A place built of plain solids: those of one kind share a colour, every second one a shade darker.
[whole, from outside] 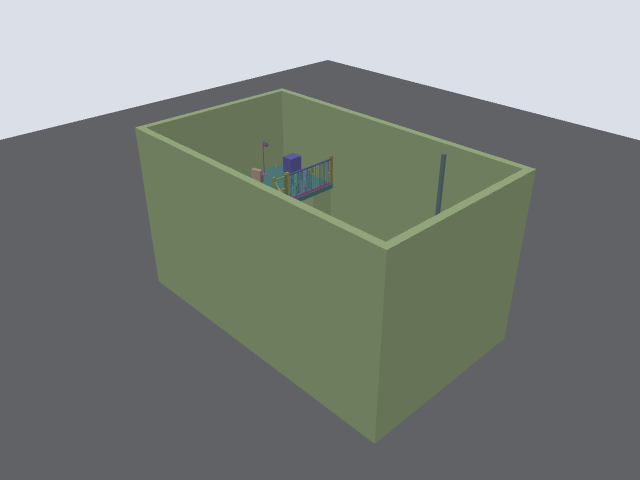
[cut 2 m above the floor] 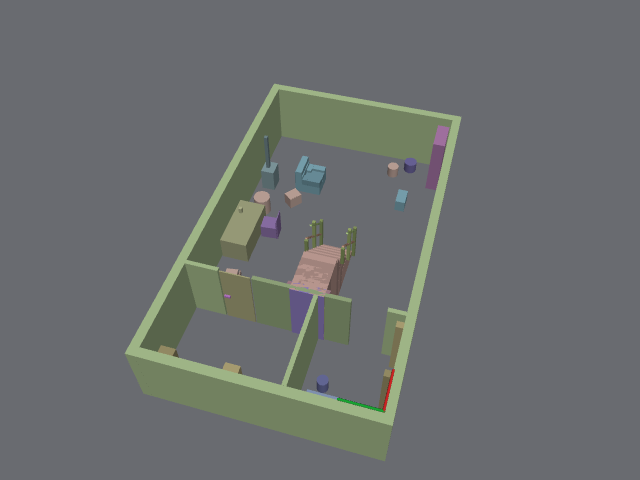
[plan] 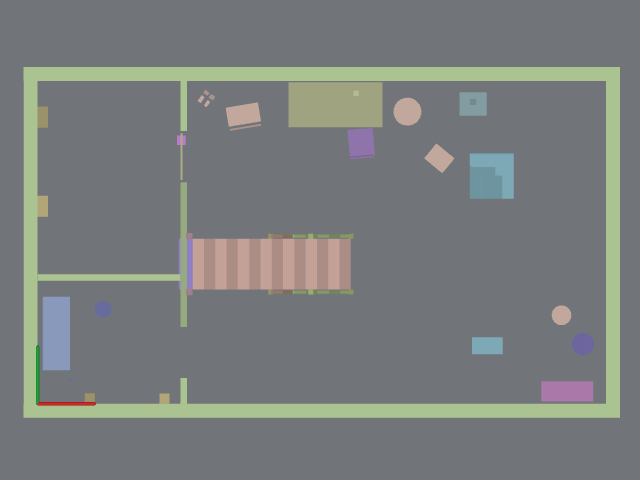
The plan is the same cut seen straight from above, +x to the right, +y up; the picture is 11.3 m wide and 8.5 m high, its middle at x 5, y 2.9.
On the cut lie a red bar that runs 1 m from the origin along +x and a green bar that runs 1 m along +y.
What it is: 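A dwelling of one tall room, 10.1 x 5.7 m inside and 5.7 m high, with a sleeping gallery 3.00 m up across one short end and a free-standing straight stair of 15 risers to it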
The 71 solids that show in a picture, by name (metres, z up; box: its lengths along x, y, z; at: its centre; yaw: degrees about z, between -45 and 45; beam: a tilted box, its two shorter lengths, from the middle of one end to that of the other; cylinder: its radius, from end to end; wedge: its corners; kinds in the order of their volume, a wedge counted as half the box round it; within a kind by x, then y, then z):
{
 "wall_1": {"box": [0.25, 6.22, 5.93], "at": [-0.12, 2.86, 2.92]},
 "wall_2": {"box": [2.53, 0.12, 2.9], "at": [1.26, 2.24, 1.4]},
 "wall_3": {"box": [0.12, 0.46, 2.9], "at": [2.59, 0.23, 1.4]},
 "wall_4": {"box": [0.12, 2.57, 2.9], "at": [2.59, 2.64, 1.4]},
 "wall_5": {"box": [0.12, 0.89, 2.9], "at": [2.59, 5.27, 1.4]},
 "wall_6": {"box": [10.56, 0.25, 5.93], "at": [5.03, -0.12, 2.92]},
 "wall_7": {"box": [10.56, 0.25, 5.93], "at": [5.03, 5.84, 2.92]},
 "wall_8": {"box": [0.25, 6.22, 5.93], "at": [10.19, 2.86, 2.92]},
 "step_1": {"box": [0.44, 0.9, 2.85], "at": [2.73, 2.47, 1.38]},
 "step_2": {"box": [0.6, 0.9, 2.65], "at": [2.85, 2.47, 1.27]},
 "step_3": {"box": [0.6, 0.9, 2.45], "at": [3.05, 2.47, 1.18]},
 "step_4": {"box": [0.6, 0.9, 2.25], "at": [3.25, 2.47, 1.07]},
 "step_5": {"box": [0.6, 0.9, 2.05], "at": [3.45, 2.47, 0.97]},
 "step_6": {"box": [0.6, 0.9, 1.85], "at": [3.65, 2.47, 0.88]},
 "step_7": {"box": [0.6, 0.9, 1.65], "at": [3.85, 2.47, 0.78]},
 "step_8": {"box": [0.6, 0.9, 1.45], "at": [4.05, 2.47, 0.68]},
 "step_9": {"box": [0.6, 0.9, 1.25], "at": [4.25, 2.47, 0.57]},
 "step_10": {"box": [0.6, 0.9, 1.05], "at": [4.45, 2.47, 0.47]},
 "step_11": {"box": [0.6, 0.9, 0.85], "at": [4.65, 2.47, 0.38]},
 "step_12": {"box": [0.6, 0.9, 0.65], "at": [4.85, 2.47, 0.28]},
 "step_13": {"box": [0.6, 0.9, 0.45], "at": [5.05, 2.47, 0.17]},
 "step_14": {"box": [0.6, 0.9, 0.25], "at": [5.25, 2.47, 0.07]},
 "upper_floor_1": {"box": [2.87, 2.93, 0.18], "at": [1.31, 4.38, 2.91]},
 "slotfit_loft_table_1": {"box": [1.67, 0.8, 0.79], "at": [5.27, 5.3, 0.34]},
 "slotfit_known_1": {"box": [0.2, 0.41, 0.59], "at": [7.75, 3.84, 0.25]},
 "slotfit_known_2": {"box": [0.23, 0.4, 0.59], "at": [7.77, 4.24, 0.25]},
 "slotfit_known_3": {"box": [0.55, 0.3, 0.44], "at": [7.96, 1.03, 0.17]},
 "slotfit_known_4": {"box": [0.38, 0.56, 0.51], "at": [8.04, 3.91, 0.2]},
 "slotfit_known_5": {"box": [0.78, 0.81, 0.38], "at": [8.04, 4.04, 0.14]},
 "slotfit_known_6": {"box": [0.78, 0.2, 0.89], "at": [8.04, 4.32, 0.39]},
 "slotfit_known_7": {"box": [0.78, 0.23, 0.85], "at": [8.04, 4.33, 0.37]},
 "slotfit_known_8": {"box": [0.75, 0.05, 0.7], "at": [8.05, 4.22, 0.3]},
 "slotfit_known_9": {"box": [0.33, 0.4, 0.59], "at": [8.27, 4.24, 0.25]},
 "slotfit_known_10": {"box": [0.2, 0.41, 0.59], "at": [8.33, 3.84, 0.25]},
 "head_base_1": {"box": [0.25, 0.9, 2.95], "at": [2.62, 2.47, 1.43]},
 "slotfit_storage_1": {"box": [0.92, 0.36, 1.94], "at": [9.38, 0.22, 0.92]},
 "slotfit_kitchen_wall_table_1": {"box": [0.48, 1.3, 0.97], "at": [0.33, 1.24, 0.43]},
 "curtains_1": {"box": [0.19, 0.38, 2.26], "at": [0.09, 3.5, 1.19]},
 "curtains_2": {"box": [0.19, 0.38, 2.26], "at": [0.09, 5.08, 1.19]},
 "curtains_3": {"box": [0.18, 0.19, 2.11], "at": [0.92, 0.09, 1.12]},
 "curtains_4": {"box": [0.18, 0.19, 2.11], "at": [2.25, 0.09, 1.12]},
 "clutter_clhall_1": {"box": [0.41, 0.17, 0.53], "at": [0.66, 3.83, 3.21], "yaw": 14.0},
 "clutter_clhall_2": {"box": [0.58, 0.34, 0.26], "at": [3.64, 5.12, 0.08], "yaw": 9.5},
 "clutter_clhall_3": {"box": [0.56, 0.034, 0.23], "at": [3.68, 4.89, 0.07], "yaw": 9.5},
 "clutter_clhall_4": {"cylinder": 0.25, "from": [6.55, 5.17, -0.05], "to": [6.55, 5.17, 0.58]},
 "clutter_clhall_5": {"box": [0.42, 0.34, 0.44], "at": [7.11, 4.35, 0.17], "yaw": -39.5},
 "clutter_clhall_6": {"cylinder": 0.17, "from": [9.28, 1.57, -0.05], "to": [9.28, 1.57, 0.35]},
 "stove_1": {"box": [0.49, 0.42, 0.8], "at": [7.71, 5.31, 0.35]},
 "stove_2": {"box": [0.11, 0.11, 5.0], "at": [7.71, 5.34, 3.24]},
 "slotfit_gallery_storage_1": {"box": [0.43, 0.55, 0.67], "at": [0.86, 5.4, 3.29]},
 "slotfit_loft_chair_1": {"box": [0.45, 0.5, 0.49], "at": [5.73, 4.62, 0.2], "yaw": 4.9},
 "slotfit_loft_chair_2": {"box": [0.42, 0.025, 0.88], "at": [5.74, 4.36, 0.39], "yaw": 4.9},
 "post_1": {"box": [0.12, 0.11, 2.88], "at": [2.69, 1.98, 1.39]},
 "post_2": {"box": [0.12, 0.11, 2.88], "at": [2.69, 2.97, 1.39]},
 "guard_post_1": {"box": [0.09, 0.09, 1.1], "at": [2.7, 3.47, 3.5]},
 "guard_post_2": {"box": [0.09, 0.09, 1.28], "at": [4.12, 1.98, 2.03]},
 "guard_post_3": {"box": [0.09, 0.09, 1.28], "at": [4.12, 2.97, 2.03]},
 "guard_post_4": {"box": [0.09, 0.09, 1.28], "at": [4.84, 1.98, 1.31]},
 "guard_post_5": {"box": [0.09, 0.09, 1.28], "at": [4.84, 2.97, 1.31]},
 "guard_post_6": {"box": [0.09, 0.09, 1.29], "at": [5.55, 1.98, 0.6]},
 "guard_post_7": {"box": [0.09, 0.09, 1.29], "at": [5.55, 2.97, 0.6]},
 "doorleaf_door_1": {"box": [0.038, 0.83, 2.07], "at": [2.55, 4.38, 0.99]},
 "slotfit_hallpiece_corner_1": {"cylinder": 0.2, "from": [9.66, 1.06, -0.05], "to": [9.66, 1.06, 0.34]},
 "clutter_kitchen_1": {"cylinder": 0.15, "from": [1.16, 1.67, -0.05], "to": [1.16, 1.67, 0.41]},
 "gal_guard_newel_1": {"box": [0.09, 0.09, 1.15], "at": [2.7, 3.56, 3.52]},
 "gal_guard_newel_2": {"box": [0.09, 0.09, 1.15], "at": [2.7, 5.67, 3.52]},
 "gal_guard_board_1": {"box": [0.04, 2.11, 0.15], "at": [2.7, 4.62, 3.02]},
 "gal_guard_rail_1": {"box": [0.06, 2.11, 0.044], "at": [2.7, 4.62, 3.98]},
 "doorfit_door_1": {"box": [0.16, 0.17, 0.06], "at": [2.55, 4.67, 0.99]},
 "guard_knee_1": {"beam": [0.06, 0.044], "from": [4.33, 1.98, 1.86], "to": [4.12, 1.98, 2.07]},
 "guard_rail_1": {"beam": [0.06, 0.044], "from": [5.14, 1.98, 1.52], "to": [4.94, 1.98, 1.73]}
}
